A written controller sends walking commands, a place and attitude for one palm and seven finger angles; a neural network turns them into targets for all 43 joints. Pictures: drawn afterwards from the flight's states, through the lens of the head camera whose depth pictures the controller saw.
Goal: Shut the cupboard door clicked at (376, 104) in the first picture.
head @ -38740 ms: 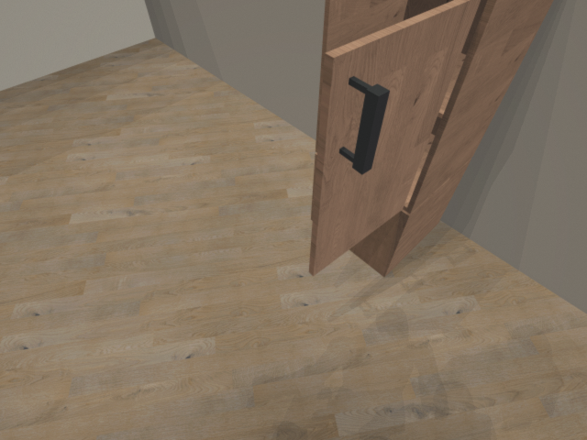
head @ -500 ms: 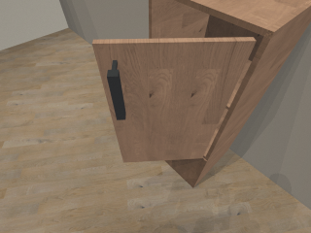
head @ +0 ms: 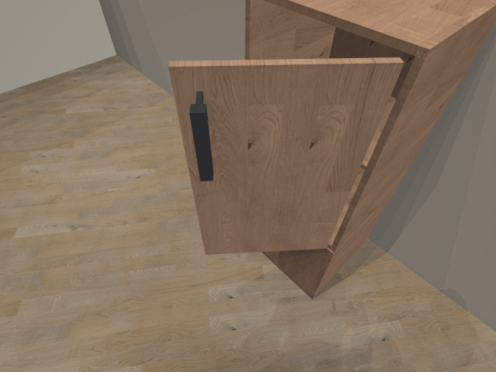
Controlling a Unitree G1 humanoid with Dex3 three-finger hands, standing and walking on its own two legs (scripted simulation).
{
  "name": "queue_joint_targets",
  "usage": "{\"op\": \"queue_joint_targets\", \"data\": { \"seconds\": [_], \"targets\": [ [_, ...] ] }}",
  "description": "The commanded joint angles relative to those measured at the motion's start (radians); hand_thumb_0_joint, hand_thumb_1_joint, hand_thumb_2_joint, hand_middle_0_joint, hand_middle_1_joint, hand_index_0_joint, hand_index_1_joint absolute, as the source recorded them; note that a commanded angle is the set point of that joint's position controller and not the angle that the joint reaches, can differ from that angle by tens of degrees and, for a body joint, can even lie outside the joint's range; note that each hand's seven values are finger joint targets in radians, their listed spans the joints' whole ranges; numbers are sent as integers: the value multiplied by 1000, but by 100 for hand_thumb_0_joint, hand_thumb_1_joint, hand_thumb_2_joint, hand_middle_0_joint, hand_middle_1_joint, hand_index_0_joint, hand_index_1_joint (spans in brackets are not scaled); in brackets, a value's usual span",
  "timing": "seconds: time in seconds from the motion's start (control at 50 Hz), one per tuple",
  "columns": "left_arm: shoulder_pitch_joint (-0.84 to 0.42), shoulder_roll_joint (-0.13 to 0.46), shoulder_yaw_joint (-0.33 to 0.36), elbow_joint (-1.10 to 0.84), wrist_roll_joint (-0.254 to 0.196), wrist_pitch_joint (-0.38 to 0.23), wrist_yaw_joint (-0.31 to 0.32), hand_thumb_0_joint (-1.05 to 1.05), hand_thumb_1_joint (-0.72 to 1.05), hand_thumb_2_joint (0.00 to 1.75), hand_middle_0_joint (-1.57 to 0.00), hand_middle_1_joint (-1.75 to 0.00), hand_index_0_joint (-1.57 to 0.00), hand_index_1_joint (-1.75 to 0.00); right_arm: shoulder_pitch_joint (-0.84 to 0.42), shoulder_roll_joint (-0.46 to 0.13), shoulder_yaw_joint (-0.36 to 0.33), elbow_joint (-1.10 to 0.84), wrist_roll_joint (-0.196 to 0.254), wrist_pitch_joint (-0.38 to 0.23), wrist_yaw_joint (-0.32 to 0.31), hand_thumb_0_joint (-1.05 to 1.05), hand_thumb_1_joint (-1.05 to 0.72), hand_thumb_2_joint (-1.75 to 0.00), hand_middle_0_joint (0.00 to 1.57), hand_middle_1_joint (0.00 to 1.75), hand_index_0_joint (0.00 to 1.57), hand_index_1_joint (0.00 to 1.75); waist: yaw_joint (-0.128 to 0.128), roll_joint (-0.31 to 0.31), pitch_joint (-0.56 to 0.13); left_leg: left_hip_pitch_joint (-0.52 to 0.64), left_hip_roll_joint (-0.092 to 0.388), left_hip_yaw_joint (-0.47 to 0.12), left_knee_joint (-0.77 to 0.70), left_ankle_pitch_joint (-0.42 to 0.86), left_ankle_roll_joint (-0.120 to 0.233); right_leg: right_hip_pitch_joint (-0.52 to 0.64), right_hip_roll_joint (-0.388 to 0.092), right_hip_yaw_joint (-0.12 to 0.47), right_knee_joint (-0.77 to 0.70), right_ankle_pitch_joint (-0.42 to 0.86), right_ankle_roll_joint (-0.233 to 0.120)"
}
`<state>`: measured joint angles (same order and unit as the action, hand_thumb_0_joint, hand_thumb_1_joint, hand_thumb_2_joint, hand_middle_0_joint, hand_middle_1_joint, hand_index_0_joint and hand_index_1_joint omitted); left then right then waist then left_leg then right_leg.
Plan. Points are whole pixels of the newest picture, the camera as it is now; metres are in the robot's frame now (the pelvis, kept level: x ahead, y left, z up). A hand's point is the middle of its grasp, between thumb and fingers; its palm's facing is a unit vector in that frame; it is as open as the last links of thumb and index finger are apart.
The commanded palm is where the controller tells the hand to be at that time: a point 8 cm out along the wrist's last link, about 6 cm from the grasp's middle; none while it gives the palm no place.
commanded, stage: shuffle to correct the standing spot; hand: left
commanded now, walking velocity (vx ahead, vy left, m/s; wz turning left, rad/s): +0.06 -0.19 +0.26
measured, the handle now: (203, 138) +0.46 +0.12 +0.13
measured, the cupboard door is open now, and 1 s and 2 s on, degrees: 50 50 50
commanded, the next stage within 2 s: come to a stop and stand still in 0.84 s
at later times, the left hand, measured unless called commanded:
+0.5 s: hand out of the picture -0.04 +0.11 -0.19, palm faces +0.11 -0.98 -0.14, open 7.4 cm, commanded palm none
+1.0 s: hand out of the picture +0.03 +0.04 -0.19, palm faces +0.12 -0.98 -0.14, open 7.4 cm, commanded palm none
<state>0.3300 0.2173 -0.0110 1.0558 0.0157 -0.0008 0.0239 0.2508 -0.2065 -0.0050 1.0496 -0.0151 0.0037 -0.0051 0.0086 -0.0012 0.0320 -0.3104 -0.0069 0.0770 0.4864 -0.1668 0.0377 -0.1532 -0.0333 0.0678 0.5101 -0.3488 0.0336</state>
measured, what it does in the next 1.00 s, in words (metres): steps to the right: left foot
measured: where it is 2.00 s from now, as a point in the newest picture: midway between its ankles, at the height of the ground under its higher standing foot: outside the picture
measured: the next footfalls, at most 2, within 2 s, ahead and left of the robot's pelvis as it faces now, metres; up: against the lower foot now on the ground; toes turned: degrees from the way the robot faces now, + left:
left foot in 0.90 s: +0.11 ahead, -0.07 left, +0.00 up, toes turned +11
right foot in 1.22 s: +0.14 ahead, -0.33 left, +0.00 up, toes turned +7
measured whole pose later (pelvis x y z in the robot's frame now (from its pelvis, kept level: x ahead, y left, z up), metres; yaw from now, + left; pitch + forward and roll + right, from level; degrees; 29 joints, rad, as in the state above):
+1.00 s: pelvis +0.07 -0.12 -0.01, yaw +4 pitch +1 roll -1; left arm 0.34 0.16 0.05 1.01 0.03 0.07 0.02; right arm 0.16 -0.12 0.00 0.98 -0.02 -0.02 -0.07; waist 0.01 -0.06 0.08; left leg -0.31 0.04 0.16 0.64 -0.35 0.07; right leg -0.43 0.07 -0.03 1.20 -0.48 0.00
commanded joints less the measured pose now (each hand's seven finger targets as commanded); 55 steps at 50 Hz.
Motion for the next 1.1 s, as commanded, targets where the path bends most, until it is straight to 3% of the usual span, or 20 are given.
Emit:
{"op": "queue_joint_targets", "data": {
  "seconds": [0.0, 0.22, 0.3, 0.38, 0.42, 0.48, 0.52, 0.56, 0.6, 0.62, 0.68, 0.76, 0.82, 0.84, 0.86, 0.88, 0.9, 0.94, 1.0, 1.08],
  "targets": [
    [49, 113, 14, -21, 1, -19, 12, 0, 90, 90, -20, -30, -20, -30, 3, -123, -27, -36, 7, -34, -8, 0, -90, -90, 20, 30, 20, 30, -8, -11, -6, 126, 118, -149, -131, -106, 9, -140, -35, 28, -120, 8, -62],
    [158, 62, 19, 29, 11, 6, 3, 0, 90, 90, -20, -30, -20, -30, 21, -122, -46, -18, -5, -6, -20, 0, -90, -90, 20, 30, 20, 30, 1, 56, 36, -3, 164, -257, -168, -301, 47, -130, -5, -65, -59, -84, -62],
    [159, 69, 30, 14, 8, 2, 3, 0, 90, 90, -20, -30, -20, -30, 25, -75, -40, -31, -6, -9, -23, 0, -90, -90, 20, 30, 20, 30, -5, -60, 30, -26, 86, -113, 31, -111, 13, -118, -55, 8, -154, -67, -93],
    [156, 64, 37, 2, 11, 3, 10, 0, 90, 90, -20, -30, -20, -30, 32, -32, -30, -29, -7, -17, -30, 0, -90, -90, 20, 30, 20, 30, -15, -126, 40, -35, 60, -26, 162, 0, 1, -101, -95, 14, -115, 224, -128],
    [159, 46, 37, -1, 11, 9, 10, 0, 90, 90, -20, -30, -20, -30, 83, -54, -35, -3, -7, -22, -35, 0, -90, -90, 20, 30, 20, 30, -31, 6, 7, 55, 119, -96, 97, 146, 20, -118, -33, -61, 7, 228, -105],
    [178, 16, 42, -14, 10, 12, 9, 0, 90, 90, -20, -30, -20, -30, 123, -135, -57, 12, -12, -15, -52, 0, -90, -90, 20, 30, 20, 30, -28, 237, -10, 117, 301, -371, -24, 272, 131, -217, 49, -143, 190, -85, -61],
    [147, 5, 51, -37, 9, 15, 2, 0, 90, 90, -20, -30, -20, -30, 101, -142, -65, -7, -16, -12, -58, 0, -90, -90, 20, 30, 20, 30, -23, 226, 6, 45, 332, -412, -65, 218, 155, -215, 41, -115, 219, -181, -69],
    [203, 0, 61, -28, 10, 15, -3, 0, 90, 90, -20, -30, -20, -30, 29, -129, -64, -32, -13, -9, -58, 0, -90, -90, 20, 30, 20, 30, 30, 126, -4, -117, 264, -299, 28, 144, 103, -39, 23, -92, 12, -38, -59],
    [267, 85, 86, -15, 27, 13, 4, 0, 90, 90, -20, -30, -20, -30, -61, -15, -49, -86, -2, -5, -53, 0, -90, -90, 20, 30, 20, 30, 68, -288, 42, -328, 10, 24, 386, -287, -21, 55, -207, 153, -245, 275, -100],
    [247, 59, 67, -15, 27, 9, 9, 0, 90, 90, -20, -30, -20, -30, -105, -19, -47, -97, -6, 2, -56, 0, -90, -90, 20, 30, 20, 30, 63, -254, 91, -326, 36, -25, 517, -408, -11, -19, -249, 151, -219, 591, -123],
    [218, 29, 55, -33, 30, 4, 19, 0, 90, 90, -20, -30, -20, -30, -58, 7, -46, -71, -6, -2, -47, 0, -90, -90, 20, 30, 20, 30, 35, -99, 24, -334, 42, 18, 598, -371, -20, 135, -182, -5, -68, 1012, -225],
    [198, 32, 55, -58, 32, 12, 23, 0, 90, 90, -20, -30, -20, -30, -94, 11, -42, -85, -2, -1, -46, 0, -90, -90, 20, 30, 20, 30, 38, -128, 4, -271, 20, 69, 439, -302, -17, 164, -138, -37, -60, 1047, -212],
    [131, 50, 63, -90, 22, 19, 16, 0, 90, 90, -20, -30, -20, -30, 3, -2, -40, -67, -1, -7, -62, 0, -90, -90, 20, 30, 20, 30, -21, -123, -66, -55, 3, 91, 152, -150, 4, 120, -90, -79, 52, 1097, -157],
    [119, 48, 62, -99, 17, 20, 14, 0, 90, 90, -20, -30, -20, -30, 83, -15, -46, -38, -1, -11, -69, 0, -90, -90, 20, 30, 20, 30, -59, -111, -113, 97, 37, 69, 41, -11, 22, 58, -78, -87, 159, 1033, -113],
    [117, 42, 67, -108, 5, 19, 11, 0, 90, 90, -20, -30, -20, -30, 181, -76, -58, -19, -6, -12, -77, 0, -90, -90, 20, 30, 20, 30, -106, -14, -190, 353, 197, -103, -30, 320, 100, -129, -49, -105, 358, 772, -42],
    [138, -1, 65, -129, -6, 19, 10, 0, 90, 90, -20, -30, -20, -30, 230, -157, -70, -18, -5, -12, -82, 0, -90, -90, 20, 30, 20, 30, -109, 272, -205, 493, 541, -478, -52, 829, 285, -424, 62, -119, 712, -178, 20],
    [68, 81, 76, -153, 15, 31, 18, 0, 90, 90, -20, -30, -20, -30, 220, -168, -58, -29, 7, -9, -76, 0, -90, -90, 20, 30, 20, 30, -114, 114, -168, 376, 592, -498, -61, 896, 329, -431, 56, 37, 844, -243, -14],
    [21, 44, 86, -158, 22, 39, 9, 0, 90, 90, -20, -30, -20, -30, 44, -109, -40, -67, -4, -28, -82, 0, -90, -90, 20, 30, 20, 30, -24, 117, -8, 157, 488, -374, -122, 678, 247, -449, 10, 43, 852, -146, -19],
    [68, -15, 77, -108, 11, 59, -9, 0, 90, 90, -20, -30, -20, -30, -46, -78, -30, -89, -10, -37, -61, 0, -90, -90, 20, 30, 20, 30, 30, 139, -5, 8, 295, -91, -147, 510, 141, -280, -7, -32, 679, -22, -7],
    [10, -49, 51, -103, 5, 36, -7, 0, 90, 90, -20, -30, -20, -30, -19, -90, -42, -84, -14, -25, -31, 0, -90, -90, 20, 30, 20, 30, 6, 198, -18, 20, 220, -57, -158, 240, 121, -179, -12, -143, 300, -25, 14]
  ]
}}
